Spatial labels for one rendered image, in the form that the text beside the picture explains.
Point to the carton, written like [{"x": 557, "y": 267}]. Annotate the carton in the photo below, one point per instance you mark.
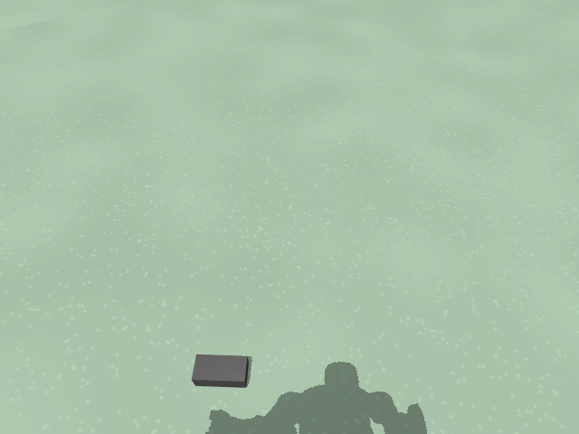
[{"x": 220, "y": 370}]

